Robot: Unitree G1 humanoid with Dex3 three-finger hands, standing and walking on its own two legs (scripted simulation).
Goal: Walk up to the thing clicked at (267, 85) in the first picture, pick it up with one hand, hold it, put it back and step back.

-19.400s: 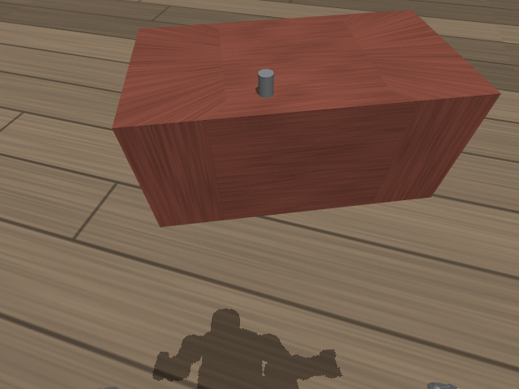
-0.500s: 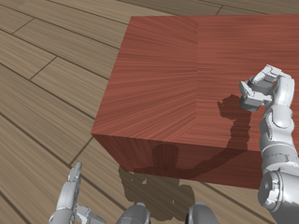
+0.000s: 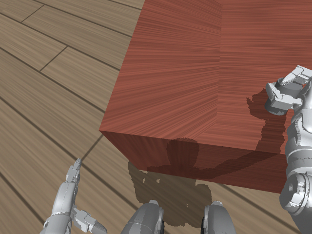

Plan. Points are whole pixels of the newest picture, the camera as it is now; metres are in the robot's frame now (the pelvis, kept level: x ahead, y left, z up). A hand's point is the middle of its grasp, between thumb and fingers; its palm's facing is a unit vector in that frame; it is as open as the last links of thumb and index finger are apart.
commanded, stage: lower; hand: right
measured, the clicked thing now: (282, 96) +0.47 -0.24 +0.01
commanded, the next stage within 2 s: loosen in 0.86 s
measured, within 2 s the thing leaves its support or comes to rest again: rests again in 1.40 s
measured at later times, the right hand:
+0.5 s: hand (280, 97) +0.47 -0.24 +0.00, palm faces +0.26 +0.96 +0.02, open 5.1 cm
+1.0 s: hand (277, 100) +0.48 -0.24 -0.02, palm faces +0.27 +0.96 +0.01, open 5.1 cm
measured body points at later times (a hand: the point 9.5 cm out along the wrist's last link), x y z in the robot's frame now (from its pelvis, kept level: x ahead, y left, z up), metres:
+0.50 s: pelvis +0.00 -0.01 -0.02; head +0.12 -0.06 +0.41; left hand +0.15 +0.26 -0.02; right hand +0.45 -0.29 +0.00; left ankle +0.00 +0.14 -0.66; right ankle +0.05 -0.13 -0.66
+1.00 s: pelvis -0.01 -0.01 -0.04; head +0.13 -0.06 +0.39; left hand +0.15 +0.26 -0.02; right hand +0.46 -0.29 -0.02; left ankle +0.00 +0.14 -0.66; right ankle +0.05 -0.13 -0.66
